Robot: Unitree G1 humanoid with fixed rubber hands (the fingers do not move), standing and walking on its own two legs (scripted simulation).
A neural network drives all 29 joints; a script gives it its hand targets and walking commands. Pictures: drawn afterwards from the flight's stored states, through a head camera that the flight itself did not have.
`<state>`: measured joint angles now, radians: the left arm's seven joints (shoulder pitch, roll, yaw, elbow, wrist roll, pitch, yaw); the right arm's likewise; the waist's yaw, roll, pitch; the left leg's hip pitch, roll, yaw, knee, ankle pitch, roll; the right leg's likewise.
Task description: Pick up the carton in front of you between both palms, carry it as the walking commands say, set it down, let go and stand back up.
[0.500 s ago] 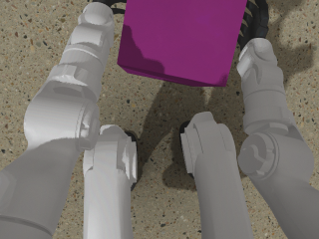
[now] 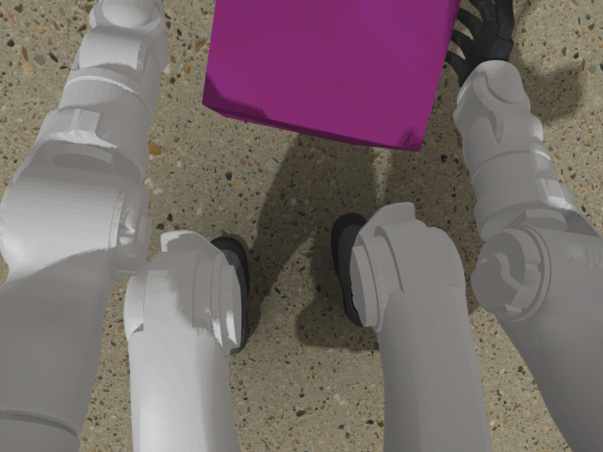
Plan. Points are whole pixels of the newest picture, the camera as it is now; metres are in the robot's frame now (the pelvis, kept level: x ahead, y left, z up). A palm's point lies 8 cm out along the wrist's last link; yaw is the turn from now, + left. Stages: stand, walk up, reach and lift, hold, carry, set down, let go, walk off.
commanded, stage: set down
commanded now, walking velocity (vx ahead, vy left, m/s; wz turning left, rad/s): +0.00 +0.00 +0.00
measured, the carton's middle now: (317, 46) +0.51 -0.05 -0.24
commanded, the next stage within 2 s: let go in 1.16 s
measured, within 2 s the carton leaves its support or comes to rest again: neither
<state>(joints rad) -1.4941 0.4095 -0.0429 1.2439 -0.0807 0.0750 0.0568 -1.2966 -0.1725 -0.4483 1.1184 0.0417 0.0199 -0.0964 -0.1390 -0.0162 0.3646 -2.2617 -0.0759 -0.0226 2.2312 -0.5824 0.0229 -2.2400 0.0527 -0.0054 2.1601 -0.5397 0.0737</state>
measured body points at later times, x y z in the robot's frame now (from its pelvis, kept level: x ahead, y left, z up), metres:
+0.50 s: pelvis +0.01 -0.01 +0.07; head +0.34 -0.01 +0.37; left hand +0.59 +0.12 -0.06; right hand +0.49 -0.25 -0.06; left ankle +0.10 +0.10 -0.33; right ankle +0.13 -0.13 -0.33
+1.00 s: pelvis +0.03 +0.00 +0.20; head +0.33 +0.01 +0.53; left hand +0.59 +0.14 +0.09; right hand +0.49 -0.25 +0.10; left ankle +0.10 +0.10 -0.33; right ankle +0.13 -0.13 -0.33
